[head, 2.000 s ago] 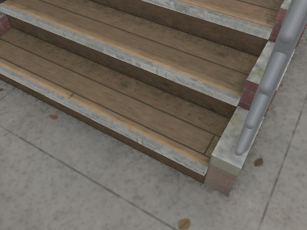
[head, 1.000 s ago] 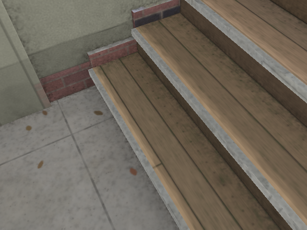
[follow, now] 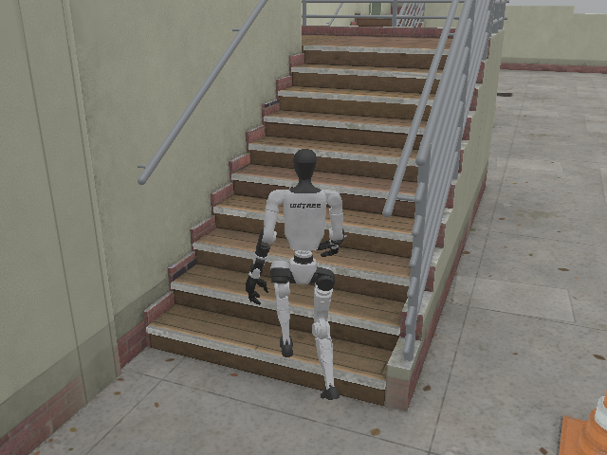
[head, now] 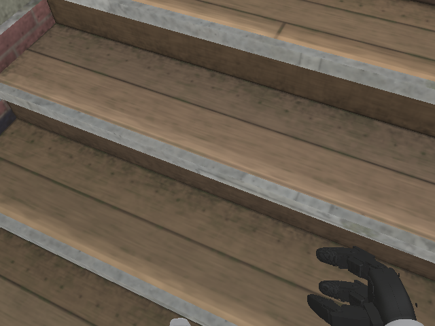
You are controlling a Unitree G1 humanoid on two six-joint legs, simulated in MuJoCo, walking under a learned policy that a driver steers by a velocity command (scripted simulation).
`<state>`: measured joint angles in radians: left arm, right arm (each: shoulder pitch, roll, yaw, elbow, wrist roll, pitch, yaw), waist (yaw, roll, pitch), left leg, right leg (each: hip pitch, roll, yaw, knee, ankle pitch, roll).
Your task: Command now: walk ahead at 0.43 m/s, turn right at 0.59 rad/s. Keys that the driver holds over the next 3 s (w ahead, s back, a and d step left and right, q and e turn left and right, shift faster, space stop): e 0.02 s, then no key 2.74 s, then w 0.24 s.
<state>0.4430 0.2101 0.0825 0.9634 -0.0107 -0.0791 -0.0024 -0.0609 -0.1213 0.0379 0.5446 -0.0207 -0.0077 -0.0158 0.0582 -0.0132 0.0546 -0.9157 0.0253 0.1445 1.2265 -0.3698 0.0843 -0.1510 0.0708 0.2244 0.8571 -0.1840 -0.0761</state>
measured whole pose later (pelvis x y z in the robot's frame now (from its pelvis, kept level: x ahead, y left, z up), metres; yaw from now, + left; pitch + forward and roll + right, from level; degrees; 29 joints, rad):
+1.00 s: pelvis +0.25 -0.08 +0.23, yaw -7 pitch +1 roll -1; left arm 0.21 0.11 0.05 0.87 0.02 -0.05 0.07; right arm 0.23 -0.12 -0.06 0.72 -0.05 0.06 -0.05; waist -0.02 0.05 0.07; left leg -0.75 -0.08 -0.11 1.56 -0.13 0.00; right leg -0.54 -0.05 -0.13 0.95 -0.41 -0.05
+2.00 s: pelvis +0.37 +0.05 +0.28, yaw -6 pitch -1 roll +0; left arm 0.39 0.13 0.03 0.89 0.00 0.00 0.05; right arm 0.36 -0.11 -0.02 0.80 -0.02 0.02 -0.05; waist 0.03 -0.02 0.00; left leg -0.30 0.00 0.04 0.55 -0.22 0.03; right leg -0.22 0.04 -0.07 0.54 -0.30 -0.06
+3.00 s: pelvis +0.44 +0.06 +0.28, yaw -7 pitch +2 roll +0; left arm 0.50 0.14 0.00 1.01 0.02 -0.02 0.06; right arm 0.44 -0.17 -0.02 1.02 0.00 0.01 -0.03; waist 0.01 0.01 -0.05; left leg -0.26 -0.04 0.05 0.61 -0.40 0.09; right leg -0.15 0.03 -0.03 0.52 -0.40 -0.07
